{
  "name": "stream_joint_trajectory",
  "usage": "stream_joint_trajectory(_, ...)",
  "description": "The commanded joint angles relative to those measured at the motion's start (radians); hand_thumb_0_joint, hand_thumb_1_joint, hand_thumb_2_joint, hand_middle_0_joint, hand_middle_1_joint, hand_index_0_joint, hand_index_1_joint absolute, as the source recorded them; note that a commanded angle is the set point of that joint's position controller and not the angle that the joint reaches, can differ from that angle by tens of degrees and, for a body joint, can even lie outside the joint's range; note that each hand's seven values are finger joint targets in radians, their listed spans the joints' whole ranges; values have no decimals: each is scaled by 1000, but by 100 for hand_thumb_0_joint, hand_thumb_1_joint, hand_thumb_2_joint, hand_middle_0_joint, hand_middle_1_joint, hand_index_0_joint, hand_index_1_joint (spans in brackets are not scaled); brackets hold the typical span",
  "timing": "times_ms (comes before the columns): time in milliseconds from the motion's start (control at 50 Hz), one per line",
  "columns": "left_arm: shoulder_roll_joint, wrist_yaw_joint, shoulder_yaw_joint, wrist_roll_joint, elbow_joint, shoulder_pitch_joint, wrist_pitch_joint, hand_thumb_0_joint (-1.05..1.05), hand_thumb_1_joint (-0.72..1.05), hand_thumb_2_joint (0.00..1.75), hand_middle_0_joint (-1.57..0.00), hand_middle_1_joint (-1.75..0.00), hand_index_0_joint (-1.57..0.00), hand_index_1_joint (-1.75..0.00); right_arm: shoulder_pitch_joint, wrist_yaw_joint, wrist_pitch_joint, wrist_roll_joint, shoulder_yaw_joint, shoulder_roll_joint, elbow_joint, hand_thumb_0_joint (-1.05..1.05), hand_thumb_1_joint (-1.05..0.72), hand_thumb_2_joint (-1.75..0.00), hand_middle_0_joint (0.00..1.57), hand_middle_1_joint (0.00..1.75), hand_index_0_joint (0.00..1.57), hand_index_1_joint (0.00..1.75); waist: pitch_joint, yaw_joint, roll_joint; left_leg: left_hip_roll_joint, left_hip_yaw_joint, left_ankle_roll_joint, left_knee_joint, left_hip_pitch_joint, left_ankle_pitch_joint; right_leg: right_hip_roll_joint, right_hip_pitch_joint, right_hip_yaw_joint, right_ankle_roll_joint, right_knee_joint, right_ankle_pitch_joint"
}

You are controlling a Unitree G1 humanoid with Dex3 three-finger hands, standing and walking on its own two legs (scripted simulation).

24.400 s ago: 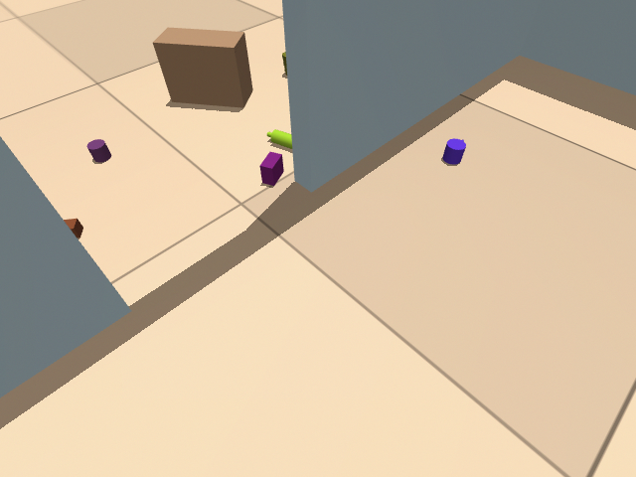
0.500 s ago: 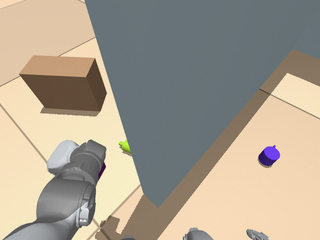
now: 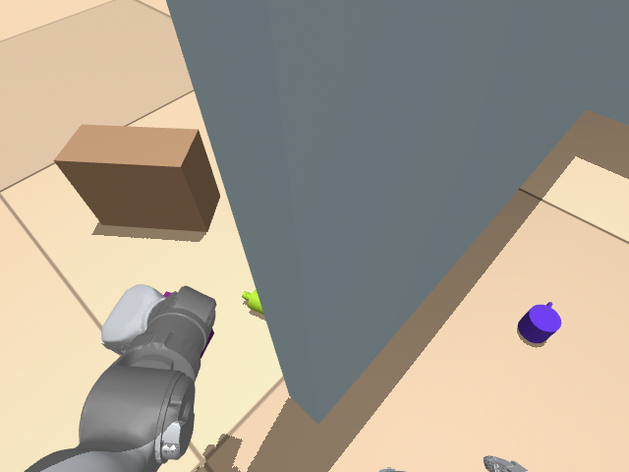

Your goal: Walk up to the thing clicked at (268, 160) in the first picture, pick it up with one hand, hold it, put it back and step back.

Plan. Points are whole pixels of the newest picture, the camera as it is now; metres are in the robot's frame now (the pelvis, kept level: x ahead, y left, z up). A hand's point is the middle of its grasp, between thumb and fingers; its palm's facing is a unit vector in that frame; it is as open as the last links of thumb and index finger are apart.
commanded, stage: hold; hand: left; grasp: from above
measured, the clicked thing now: (173, 343) +0.34 +0.23 -0.11
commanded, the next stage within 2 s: crouch in 1.40 s
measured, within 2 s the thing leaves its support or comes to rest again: neither
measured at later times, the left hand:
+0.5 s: hand (171, 351) +0.30 +0.20 -0.04, palm faces -0.10 -0.44 -0.89, open 9.3 cm
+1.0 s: hand (160, 339) +0.31 +0.22 -0.02, palm faces -0.11 -0.46 -0.88, open 9.3 cm
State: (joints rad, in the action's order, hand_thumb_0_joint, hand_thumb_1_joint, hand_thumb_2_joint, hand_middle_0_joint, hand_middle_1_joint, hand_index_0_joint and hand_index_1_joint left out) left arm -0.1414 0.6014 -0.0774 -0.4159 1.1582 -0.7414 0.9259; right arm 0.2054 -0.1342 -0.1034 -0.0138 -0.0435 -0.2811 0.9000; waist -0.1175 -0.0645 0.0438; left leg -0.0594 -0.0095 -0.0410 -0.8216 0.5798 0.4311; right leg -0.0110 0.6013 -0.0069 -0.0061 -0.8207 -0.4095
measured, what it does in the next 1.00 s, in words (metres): stands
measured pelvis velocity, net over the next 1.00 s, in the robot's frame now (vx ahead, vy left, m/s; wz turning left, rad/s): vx -0.01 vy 0.00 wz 0.00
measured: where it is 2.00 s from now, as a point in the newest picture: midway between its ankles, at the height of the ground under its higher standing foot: outside the picture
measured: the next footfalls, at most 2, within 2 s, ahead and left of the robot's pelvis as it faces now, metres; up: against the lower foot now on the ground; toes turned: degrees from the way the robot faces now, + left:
none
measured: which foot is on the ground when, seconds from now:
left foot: down 0.00-1.00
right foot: down 0.00-1.00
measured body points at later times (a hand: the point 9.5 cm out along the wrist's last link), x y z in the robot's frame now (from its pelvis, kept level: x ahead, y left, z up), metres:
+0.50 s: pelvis -0.02 -0.01 +0.01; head +0.02 -0.03 +0.46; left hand +0.31 +0.22 +0.01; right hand +0.09 -0.28 -0.13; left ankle -0.02 +0.14 -0.70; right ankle -0.01 -0.12 -0.70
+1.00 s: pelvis -0.01 +0.00 +0.01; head +0.02 -0.02 +0.46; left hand +0.32 +0.23 +0.03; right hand +0.11 -0.26 -0.11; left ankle -0.02 +0.14 -0.70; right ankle -0.01 -0.12 -0.70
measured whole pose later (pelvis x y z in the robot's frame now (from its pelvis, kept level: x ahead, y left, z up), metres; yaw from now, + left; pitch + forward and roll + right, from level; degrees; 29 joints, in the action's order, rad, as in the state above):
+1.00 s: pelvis -0.01 +0.00 +0.01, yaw +0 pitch +8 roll +0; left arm -0.12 0.59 -0.06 -0.38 1.09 -0.73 1.02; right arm 0.14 -0.14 -0.12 0.00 -0.02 -0.28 0.87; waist -0.08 -0.05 0.04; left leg -0.06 -0.02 -0.04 -0.71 0.48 0.37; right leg -0.01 0.51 0.00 -0.01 -0.72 -0.35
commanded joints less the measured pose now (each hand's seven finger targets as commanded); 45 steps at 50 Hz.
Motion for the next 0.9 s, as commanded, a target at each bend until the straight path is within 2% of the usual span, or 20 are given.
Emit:
stream_joint_trajectory(0, -169, 53, 7, -29, -108, -425, 24, 0, 87, 79, -117, -60, -113, -64, -21, 1, -35, 5, -50, -158, -98, 0, -89, -89, 20, 30, 20, 30, -338, 7, -58, 62, -35, 13, 91, -136, -387, 53, -215, -35, -3, 88, 464)
stream_joint_trajectory(20, -166, 53, 9, -26, -95, -437, 27, 0, 89, 80, -118, -60, -114, -64, -22, -1, -37, 5, -49, -158, -100, 0, -89, -89, 20, 30, 20, 30, -324, 3, -60, 62, -35, 15, 98, -129, -370, 51, -210, -33, -4, 96, 453)
stream_joint_trajectory(40, -171, 52, -7, -22, -80, -422, 33, 0, 86, 80, -116, -61, -112, -65, -23, -1, -32, 5, -51, -158, -101, 0, -89, -89, 20, 30, 20, 30, -332, 7, -80, 65, -37, 14, 92, -122, -391, 53, -219, -31, -7, 91, 494)
stream_joint_trajectory(60, -158, 49, -3, -21, -80, -440, 36, 0, 86, 78, -116, -59, -112, -64, -21, -3, -33, 6, -51, -155, -100, 0, -89, -89, 20, 30, 20, 30, -335, -3, -90, 65, -39, 17, 97, -131, -382, 49, -223, -24, -10, 102, 506)
stream_joint_trajectory(100, -178, 44, -15, -27, -85, -455, 39, 0, 86, 81, -117, -61, -112, -66, -18, -7, -31, 6, -50, -155, -104, 0, -89, -90, 20, 30, 20, 30, -339, 2, -103, 68, -40, 19, 99, -121, -379, 46, -233, -22, -11, 105, 516)
stream_joint_trajectory(120, -181, 42, -15, -35, -59, -444, 43, 0, 87, 80, -118, -59, -114, -64, -23, -8, -32, 8, -52, -155, -103, 0, -89, -90, 20, 30, 20, 30, -333, 12, -94, 70, -44, 18, 97, -112, -379, 42, -237, -21, -12, 107, 524)
stream_joint_trajectory(160, -206, 40, -17, -51, -99, -475, 34, 0, 87, 77, -118, -58, -114, -63, -17, -10, -36, 8, -49, -152, -106, 0, -89, -90, 20, 30, 20, 30, -344, 7, -98, 69, -43, 21, 101, -122, -374, 39, -248, -18, -12, 114, 523)
stream_joint_trajectory(180, -187, 39, 0, -63, -60, -446, 38, 0, 87, 75, -118, -57, -113, -62, -21, -11, -31, 10, -49, -154, -109, 0, -89, -90, 20, 30, 20, 30, -342, 2, -90, 74, -46, 22, 95, -117, -371, 38, -239, -12, -13, 116, 540)
stream_joint_trajectory(240, -227, 44, 4, -94, -118, -461, 24, 0, 90, 75, -119, -59, -115, -63, -32, -10, -36, 6, -47, -153, -114, 0, -89, -89, 20, 30, 20, 30, -371, 9, -61, 70, -46, 25, 100, -131, -353, 37, -242, -10, -10, 121, 484)
stream_joint_trajectory(260, -223, 48, 14, -94, -142, -472, 21, 0, 91, 72, -120, -57, -116, -61, -40, -9, -39, 6, -44, -153, -113, 0, -89, -90, 20, 30, 20, 30, -357, 15, -40, 69, -49, 24, 108, -140, -337, 38, -241, -12, -7, 131, 443)
stream_joint_trajectory(300, -191, 52, 37, -90, -189, -461, 18, 0, 86, 71, -116, -59, -112, -63, -45, -8, -37, 6, -38, -151, -117, 0, -89, -90, 20, 30, 20, 30, -362, 3, -34, 67, -43, 27, 117, -166, -326, 43, -234, -15, -4, 144, 398)
stream_joint_trajectory(320, -208, 58, 32, -91, -220, -483, 17, 0, 84, 69, -114, -59, -111, -62, -52, -6, -40, 6, -39, -155, -117, 0, -89, -90, 20, 30, 20, 30, -384, 7, -26, 67, -45, 26, 116, -170, -326, 43, -241, -12, -4, 142, 397)
stream_joint_trajectory(380, -187, 65, 49, -63, -288, -498, 20, 0, 80, 69, -109, -61, -106, -63, -80, -3, -37, 8, -33, -156, -123, 0, -89, -89, 20, 30, 20, 30, -400, -2, -8, 66, -45, 28, 126, -198, -323, 46, -253, -5, -5, 154, 390)
stream_joint_trajectory(500, -189, 63, 41, -12, -258, -490, 49, 0, 80, 67, -107, -62, -105, -64, -120, 10, -40, 11, -26, -157, -114, 0, -88, -89, 20, 30, 20, 30, -302, 5, -33, 62, -45, 27, 163, -187, -230, 48, -227, -7, -9, 195, 252)
stream_joint_trajectory(520, -183, 61, 48, -17, -250, -492, 56, 0, 79, 69, -106, -63, -104, -65, -121, 9, -40, 12, -19, -152, -118, 0, -89, -89, 20, 30, 20, 30, -302, -7, -56, 63, -40, 30, 163, -188, -223, 47, -228, -5, -11, 206, 243)
stream_joint_trajectory(580, -197, 47, 40, -21, -228, -479, 70, 0, 82, 71, -109, -65, -107, -67, -124, 9, -47, 16, -18, -147, -119, 0, -88, -89, 20, 30, 20, 30, -303, 10, -78, 69, -44, 32, 161, -169, -222, 40, -242, 3, -17, 212, 247)
stream_joint_trajectory(600, -192, 44, 43, -18, -176, -466, 79, 0, 86, 72, -111, -65, -109, -67, -136, 10, -50, 18, -17, -148, -121, 0, -89, -89, 20, 30, 20, 30, -278, 16, -78, 68, -47, 31, 164, -160, -215, 40, -237, 4, -17, 216, 236)
stream_joint_trajectory(700, -181, 29, 45, -36, -133, -454, 94, 0, 87, 76, -114, -67, -111, -69, -129, 0, -59, 20, -16, -143, -123, 0, -89, -90, 20, 30, 20, 30, -291, 13, -114, 69, -47, 34, 158, -151, -248, 37, -246, 10, -21, 221, 298)
stream_joint_trajectory(740, -198, 33, 44, -43, -140, -458, 91, 0, 90, 76, -117, -65, -114, -68, -138, -1, -66, 22, -16, -142, -128, 0, -89, -90, 20, 30, 20, 30, -283, 23, -103, 66, -47, 32, 169, -155, -239, 39, -252, 4, -15, 223, 266)
stream_joint_trajectory(880, -184, 40, 60, -52, -250, -498, 73, 0, 88, 74, -113, -68, -111, -70, -136, -3, -65, 22, -20, -143, -136, 0, -89, -90, 20, 30, 20, 30, -346, 19, -28, 60, -34, 26, 190, -230, -328, 47, -284, -23, 1, 190, 354)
